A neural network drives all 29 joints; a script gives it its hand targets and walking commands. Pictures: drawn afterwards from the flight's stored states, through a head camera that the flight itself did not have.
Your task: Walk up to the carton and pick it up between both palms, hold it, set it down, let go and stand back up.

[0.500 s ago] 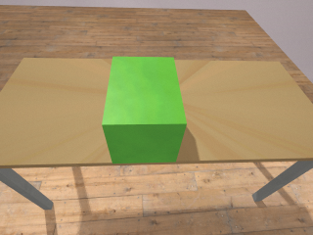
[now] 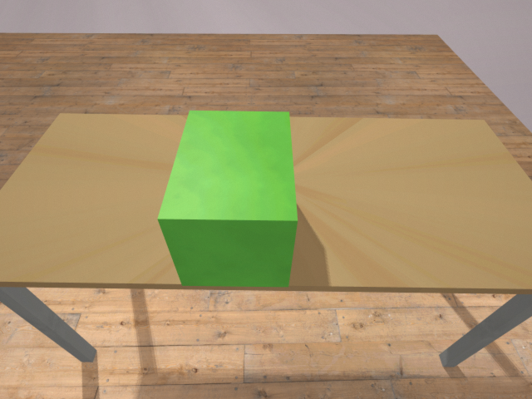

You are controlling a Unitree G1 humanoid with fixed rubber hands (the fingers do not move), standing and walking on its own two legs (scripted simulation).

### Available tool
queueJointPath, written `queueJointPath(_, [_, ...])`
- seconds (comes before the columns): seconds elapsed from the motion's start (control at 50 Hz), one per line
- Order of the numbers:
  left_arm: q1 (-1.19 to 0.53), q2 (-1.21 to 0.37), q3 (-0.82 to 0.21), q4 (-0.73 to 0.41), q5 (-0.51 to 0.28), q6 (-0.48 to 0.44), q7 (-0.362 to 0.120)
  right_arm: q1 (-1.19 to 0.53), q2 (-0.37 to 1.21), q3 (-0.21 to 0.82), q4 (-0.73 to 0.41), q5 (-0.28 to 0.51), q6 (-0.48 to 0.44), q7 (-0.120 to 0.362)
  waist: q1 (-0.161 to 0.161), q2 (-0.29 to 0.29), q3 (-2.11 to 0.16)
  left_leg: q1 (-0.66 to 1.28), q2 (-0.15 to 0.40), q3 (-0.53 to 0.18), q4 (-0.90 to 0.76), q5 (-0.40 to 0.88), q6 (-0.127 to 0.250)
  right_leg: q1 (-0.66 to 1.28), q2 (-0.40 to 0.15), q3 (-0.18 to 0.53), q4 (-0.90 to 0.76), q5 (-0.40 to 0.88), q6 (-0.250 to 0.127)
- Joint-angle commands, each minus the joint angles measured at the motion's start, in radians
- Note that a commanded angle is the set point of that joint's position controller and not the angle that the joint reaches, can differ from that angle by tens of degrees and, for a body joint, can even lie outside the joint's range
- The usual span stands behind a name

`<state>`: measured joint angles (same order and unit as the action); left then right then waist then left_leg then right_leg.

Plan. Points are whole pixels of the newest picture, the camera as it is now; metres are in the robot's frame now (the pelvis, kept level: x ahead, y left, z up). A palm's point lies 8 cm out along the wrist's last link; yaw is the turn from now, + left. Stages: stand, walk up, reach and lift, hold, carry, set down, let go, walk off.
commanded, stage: walk up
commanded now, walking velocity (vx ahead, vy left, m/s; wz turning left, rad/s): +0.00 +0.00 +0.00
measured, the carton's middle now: (237, 195) +0.51 +0.07 -0.02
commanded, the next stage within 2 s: stand in 1.68 s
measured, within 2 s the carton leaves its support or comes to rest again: neither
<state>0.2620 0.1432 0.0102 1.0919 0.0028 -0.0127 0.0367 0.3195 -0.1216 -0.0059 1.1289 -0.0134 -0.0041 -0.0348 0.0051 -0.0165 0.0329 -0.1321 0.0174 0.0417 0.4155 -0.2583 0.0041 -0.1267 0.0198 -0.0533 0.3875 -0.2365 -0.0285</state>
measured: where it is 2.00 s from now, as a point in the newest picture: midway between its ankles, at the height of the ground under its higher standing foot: outside the picture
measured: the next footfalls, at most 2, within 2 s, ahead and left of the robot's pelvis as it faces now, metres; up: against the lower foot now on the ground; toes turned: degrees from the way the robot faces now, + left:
left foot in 0.72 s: +0.05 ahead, +0.23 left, +0.00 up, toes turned -1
right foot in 1.02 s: +0.02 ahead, -0.01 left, +0.00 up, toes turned -2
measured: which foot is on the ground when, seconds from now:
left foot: down 0.00-0.44, up 0.46-0.70, down 0.72-1.00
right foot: down 0.00-0.72, up 0.74-1.00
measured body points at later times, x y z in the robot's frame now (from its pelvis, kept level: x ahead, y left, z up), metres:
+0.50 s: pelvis -0.01 +0.02 +0.00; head +0.01 +0.01 +0.45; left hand -0.03 +0.23 -0.16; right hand -0.03 -0.20 -0.17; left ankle -0.03 +0.11 -0.72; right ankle -0.02 -0.10 -0.74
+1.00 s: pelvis +0.00 +0.11 +0.00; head +0.02 +0.12 +0.45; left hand -0.02 +0.33 -0.17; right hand +0.02 -0.11 -0.16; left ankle +0.01 +0.22 -0.74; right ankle -0.03 +0.00 -0.74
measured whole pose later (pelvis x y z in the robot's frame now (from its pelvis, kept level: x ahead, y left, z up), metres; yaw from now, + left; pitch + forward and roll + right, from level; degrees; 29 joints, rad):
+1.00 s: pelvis +0.00 +0.11 +0.00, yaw -1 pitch +0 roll +1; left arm 0.30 0.15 0.02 1.11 0.01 0.02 0.03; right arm 0.26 -0.12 0.00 1.07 -0.02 -0.01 -0.04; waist 0.01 -0.05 0.03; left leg -0.23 0.00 0.05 0.44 -0.21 0.02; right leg -0.21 -0.02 -0.02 0.55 -0.34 -0.01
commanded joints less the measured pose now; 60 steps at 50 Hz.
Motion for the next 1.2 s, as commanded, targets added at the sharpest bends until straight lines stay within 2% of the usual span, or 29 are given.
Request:
queueJointPath(0.0, [0.076, 0.074, 0.010, 0.000, 0.005, -0.007, -0.005, 0.079, -0.068, -0.005, 0.001, 0.007, -0.016, -0.007, -0.004, 0.095, 0.048, -0.026, 0.091, -0.097, -0.106, 0.244, 0.029, 0.009, -0.120, 0.102, -0.060, 0.185, -0.024])
queueJointPath(0.14, [0.092, 0.055, -0.001, 0.035, 0.005, -0.008, 0.000, 0.072, -0.077, -0.008, 0.011, 0.007, -0.017, -0.005, -0.008, 0.016, 0.059, -0.008, 0.090, -0.095, -0.110, 0.204, 0.038, -0.015, -0.115, 0.097, -0.074, 0.157, -0.008])
queueJointPath(0.38, [0.128, 0.042, -0.005, 0.068, 0.005, -0.006, 0.005, 0.077, -0.055, -0.001, 0.033, 0.006, -0.018, -0.006, -0.004, 0.022, 0.072, -0.031, 0.082, -0.090, -0.113, 0.184, 0.036, -0.013, -0.119, 0.097, -0.066, 0.152, -0.006])
queueJointPath(0.4, [0.135, 0.191, 0.044, -0.003, 0.043, -0.007, 0.025, 0.025, -0.235, -0.066, 0.023, 0.009, 0.012, -0.015, 0.078, 0.160, 0.105, -0.232, 0.027, 0.006, 0.086, 0.106, -0.010, 0.072, -0.287, 0.219, -0.008, 0.257, -0.045])
queueJointPath(0.42, [0.226, 0.269, 0.067, 0.022, 0.042, 0.002, 0.039, -0.015, -0.194, -0.061, -0.016, 0.002, 0.028, -0.012, 0.100, 0.022, 0.078, -0.376, -0.006, 0.040, 0.231, -0.077, -0.031, 0.137, -0.429, 0.394, -0.069, 0.286, -0.128])
queueJointPath(0.44, [0.245, 0.271, 0.071, 0.024, 0.041, 0.010, 0.053, -0.008, -0.156, -0.061, -0.034, -0.011, 0.042, -0.007, 0.112, -0.093, 0.061, -0.403, 0.013, 0.020, 0.457, -0.261, -0.031, 0.083, -0.553, 0.492, -0.108, 0.343, -0.229])
queueJointPath(0.46, [0.236, 0.246, 0.073, 0.017, 0.039, 0.010, 0.057, -0.026, -0.128, -0.061, -0.059, -0.016, 0.049, -0.003, 0.093, -0.106, 0.054, -0.404, 0.036, -0.023, 0.602, -0.267, -0.034, 0.008, -0.577, 0.478, -0.131, 0.324, -0.264])
queueJointPath(0.5, [0.128, 0.192, 0.078, -0.023, 0.036, 0.009, 0.054, -0.049, -0.091, -0.061, -0.083, -0.020, 0.046, 0.011, 0.050, -0.094, 0.040, -0.374, 0.049, -0.080, 0.704, -0.185, -0.044, -0.093, -0.450, 0.315, -0.151, 0.143, -0.196])
queueJointPath(0.54, [0.072, 0.154, 0.072, -0.041, 0.039, 0.007, 0.049, -0.059, -0.098, -0.071, -0.109, -0.027, 0.046, 0.021, 0.022, -0.131, 0.050, -0.360, 0.054, -0.096, 0.664, -0.100, -0.056, -0.146, -0.355, 0.220, -0.132, 0.100, -0.112])
queueJointPath(0.58, [0.053, 0.159, 0.072, -0.049, 0.041, 0.004, 0.043, -0.036, -0.093, -0.071, -0.119, -0.020, 0.048, 0.023, 0.012, -0.168, 0.041, -0.363, 0.040, -0.060, 0.535, -0.096, -0.076, -0.112, -0.317, 0.159, -0.094, 0.181, -0.089])
queueJointPath(0.6, [0.062, 0.031, 0.026, 0.010, 0.001, 0.006, 0.041, -0.004, -0.009, -0.038, -0.122, 0.008, 0.026, 0.037, -0.048, -0.295, -0.020, -0.193, 0.039, -0.058, 0.257, -0.113, -0.045, -0.138, -0.124, 0.021, -0.067, 0.098, -0.064])
queueJointPath(0.62, [0.088, 0.045, 0.033, 0.015, 0.007, 0.013, 0.036, -0.032, -0.037, -0.043, -0.126, 0.014, 0.016, 0.032, -0.013, -0.294, -0.015, -0.177, -0.023, 0.030, 0.166, -0.088, -0.055, -0.099, -0.096, 0.006, -0.035, 0.106, -0.061])
queueJointPath(0.64, [0.100, 0.101, 0.044, 0.021, 0.019, 0.018, 0.031, 0.015, -0.057, -0.050, -0.100, 0.014, 0.012, 0.021, -0.022, -0.274, -0.018, -0.093, -0.056, 0.090, 0.059, -0.022, -0.059, -0.101, -0.113, 0.012, 0.012, 0.138, -0.072])
queueJointPath(0.66, [0.100, 0.146, 0.056, 0.015, 0.032, 0.021, 0.024, 0.103, -0.095, -0.060, -0.059, 0.010, 0.009, 0.009, -0.045, -0.211, -0.019, 0.008, -0.060, 0.100, -0.040, 0.091, -0.063, -0.136, -0.135, 0.037, 0.072, 0.156, -0.067])
queueJointPath(0.68, [0.147, 0.136, 0.056, 0.021, 0.043, 0.019, 0.014, 0.141, -0.143, -0.067, -0.040, -0.003, 0.002, -0.002, -0.036, -0.065, -0.015, 0.100, -0.018, 0.045, -0.073, 0.168, -0.077, -0.223, -0.139, 0.041, 0.129, 0.094, -0.035])
queueJointPath(0.7, [0.193, 0.078, 0.040, 0.013, 0.044, 0.023, 0.005, 0.163, -0.193, -0.066, -0.052, -0.014, -0.009, -0.005, -0.021, 0.146, -0.020, 0.129, 0.167, -0.168, -0.113, 0.217, -0.068, -0.322, -0.091, 0.018, 0.216, -0.162, 0.017])
queueJointPath(0.72, [0.207, 0.015, 0.026, -0.006, 0.012, 0.039, 0.009, 0.091, -0.239, -0.054, -0.086, -0.007, -0.004, -0.004, -0.009, 0.357, -0.007, -0.091, 0.337, -0.356, -0.219, 0.087, 0.034, -0.263, -0.057, 0.006, 0.265, -0.344, 0.049])
queueJointPath(0.74, [0.146, 0.081, 0.040, -0.025, 0.005, 0.056, 0.011, 0.021, -0.232, -0.058, -0.095, -0.018, 0.007, 0.004, -0.023, 0.404, 0.069, -0.291, 0.338, -0.450, -0.308, -0.182, 0.102, -0.165, -0.075, 0.048, 0.354, -0.328, 0.038])
queueJointPath(0.76, [0.086, 0.122, 0.051, -0.028, 0.003, 0.062, 0.000, -0.032, -0.166, -0.038, -0.113, -0.026, 0.003, 0.013, -0.012, 0.272, 0.145, -0.294, 0.262, -0.384, -0.308, -0.164, 0.087, -0.174, -0.071, 0.060, 0.388, -0.275, 0.031])
queueJointPath(0.78, [0.107, 0.071, 0.041, -0.008, 0.008, 0.059, -0.011, -0.063, -0.151, -0.025, -0.125, -0.025, -0.008, 0.010, 0.016, 0.199, 0.124, -0.218, 0.210, -0.275, -0.247, -0.031, 0.069, -0.213, -0.065, 0.067, 0.394, -0.246, 0.026])
queueJointPath(0.82, [0.183, 0.029, 0.030, 0.029, 0.015, 0.050, -0.019, -0.081, -0.171, -0.027, -0.131, -0.007, -0.020, 0.001, 0.041, 0.221, 0.051, -0.150, 0.182, -0.192, -0.201, 0.122, 0.076, -0.185, -0.060, 0.054, 0.402, -0.193, 0.023])
queueJointPath(0.86, [0.174, 0.047, 0.029, 0.028, 0.017, 0.039, -0.010, -0.038, -0.121, -0.015, -0.102, -0.003, -0.026, 0.001, 0.029, 0.195, 0.005, -0.099, 0.178, -0.179, -0.158, 0.268, 0.102, -0.161, -0.045, 0.042, 0.368, -0.197, 0.026])
queueJointPath(0.92, [0.127, 0.048, 0.021, 0.012, 0.000, 0.028, 0.002, -0.021, -0.109, -0.005, -0.082, -0.006, -0.023, -0.005, 0.011, 0.195, -0.005, -0.047, 0.185, -0.187, -0.121, 0.287, 0.140, -0.135, -0.043, 0.036, 0.190, -0.172, 0.022])
queueJointPath(0.96, [0.155, 0.032, 0.010, 0.027, -0.003, 0.015, 0.009, -0.019, -0.126, -0.012, -0.070, 0.002, -0.010, -0.007, 0.029, 0.155, -0.012, -0.055, 0.172, -0.179, -0.075, 0.323, 0.121, -0.023, -0.049, 0.035, -0.053, 0.061, 0.015])
queueJointPath(1.0, [0.179, 0.086, 0.016, 0.038, 0.013, 0.001, 0.012, 0.021, -0.103, -0.012, -0.064, 0.015, -0.011, 0.000, -0.001, 0.060, -0.052, -0.131, 0.134, -0.151, -0.035, 0.244, 0.066, 0.123, -0.133, 0.121, -0.062, 0.220, 0.003])
queueJointPath(1.02, [0.146, 0.103, 0.015, 0.037, 0.010, -0.001, 0.010, 0.056, -0.070, -0.008, -0.059, 0.021, -0.009, 0.004, -0.046, -0.022, -0.016, -0.152, 0.076, -0.105, -0.068, 0.110, 0.051, 0.079, -0.164, 0.145, -0.045, 0.253, -0.019])
queueJointPath(1.04, [0.101, 0.075, 0.006, 0.042, 0.008, 0.001, 0.002, 0.052, -0.027, 0.007, -0.048, 0.021, -0.005, 0.003, -0.041, -0.134, 0.035, -0.064, 0.065, -0.089, -0.099, 0.079, 0.035, -0.068, -0.161, 0.149, -0.087, 0.098, -0.028])
queueJointPath(1.1, [0.093, 0.028, -0.006, 0.037, 0.014, -0.011, 0.001, 0.030, -0.108, -0.016, -0.030, 0.010, -0.004, 0.003, -0.026, -0.079, 0.065, -0.053, 0.076, -0.099, -0.070, 0.185, 0.034, -0.034, -0.125, 0.110, -0.106, 0.143, -0.006])
queueJointPath(1.18, [0.126, 0.040, -0.001, 0.050, 0.003, -0.013, 0.004, 0.046, -0.079, -0.004, -0.004, 0.006, -0.010, 0.005, -0.015, -0.011, 0.061, -0.061, 0.078, -0.094, -0.091, 0.165, 0.021, -0.007, -0.122, 0.110, -0.106, 0.111, -0.015])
